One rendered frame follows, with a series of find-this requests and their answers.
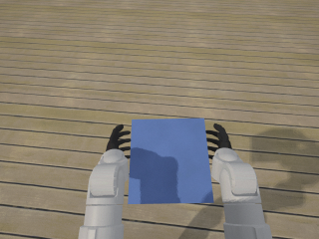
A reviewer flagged left robot hand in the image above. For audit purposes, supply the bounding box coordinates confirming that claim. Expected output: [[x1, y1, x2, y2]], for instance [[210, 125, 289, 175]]
[[106, 124, 131, 159]]

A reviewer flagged right robot forearm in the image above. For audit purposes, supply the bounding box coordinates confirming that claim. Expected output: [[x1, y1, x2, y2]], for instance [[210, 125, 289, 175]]
[[210, 147, 273, 239]]

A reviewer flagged left robot forearm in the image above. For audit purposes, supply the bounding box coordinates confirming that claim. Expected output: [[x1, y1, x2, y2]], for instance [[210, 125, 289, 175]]
[[78, 148, 130, 239]]

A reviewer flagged carton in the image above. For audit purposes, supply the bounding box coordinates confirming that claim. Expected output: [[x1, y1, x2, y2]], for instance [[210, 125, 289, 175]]
[[128, 118, 214, 204]]

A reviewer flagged right robot hand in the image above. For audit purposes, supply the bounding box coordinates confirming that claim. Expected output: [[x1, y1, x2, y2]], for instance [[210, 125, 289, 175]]
[[205, 123, 232, 159]]

